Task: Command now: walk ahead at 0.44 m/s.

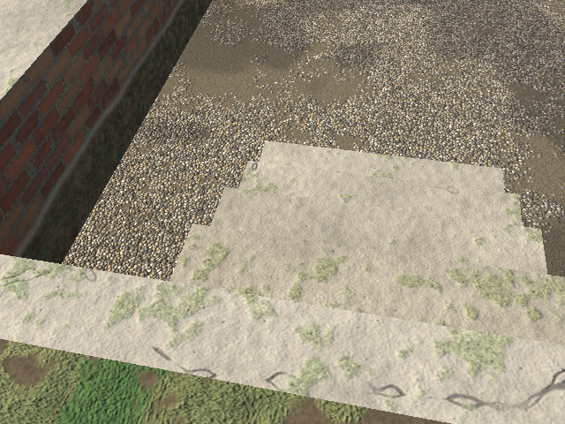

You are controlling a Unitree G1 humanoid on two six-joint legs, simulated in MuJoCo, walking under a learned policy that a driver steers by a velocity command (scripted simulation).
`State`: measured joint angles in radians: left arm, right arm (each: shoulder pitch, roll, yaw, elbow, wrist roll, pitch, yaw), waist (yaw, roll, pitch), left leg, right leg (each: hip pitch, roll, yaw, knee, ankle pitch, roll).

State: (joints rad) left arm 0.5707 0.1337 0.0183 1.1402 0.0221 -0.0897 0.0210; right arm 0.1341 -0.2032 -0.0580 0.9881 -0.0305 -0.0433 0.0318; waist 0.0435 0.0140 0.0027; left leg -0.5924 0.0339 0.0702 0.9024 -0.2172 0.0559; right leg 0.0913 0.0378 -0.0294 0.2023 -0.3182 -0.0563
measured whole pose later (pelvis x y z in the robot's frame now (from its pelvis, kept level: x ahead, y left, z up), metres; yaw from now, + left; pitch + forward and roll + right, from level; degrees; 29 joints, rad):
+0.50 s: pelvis +0.27 +0.03 +0.00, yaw -5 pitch +0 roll +1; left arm 0.17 0.18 0.05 0.93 0.02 -0.02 -0.03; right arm 0.45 -0.16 -0.04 1.07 -0.02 -0.11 -0.01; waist -0.02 -0.03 0.04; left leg 0.01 -0.07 0.19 0.24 -0.25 0.09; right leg -0.67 -0.08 0.00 0.90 -0.05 -0.08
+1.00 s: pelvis +0.54 -0.05 +0.00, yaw -21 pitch +0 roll +1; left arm 0.39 0.24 0.07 0.92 0.00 -0.05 0.01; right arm 0.10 -0.24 -0.05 0.78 -0.04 -0.01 0.00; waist 0.03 0.03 0.05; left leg -0.62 0.11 -0.05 0.89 -0.11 -0.02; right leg -0.11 0.15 0.05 0.34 -0.21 -0.15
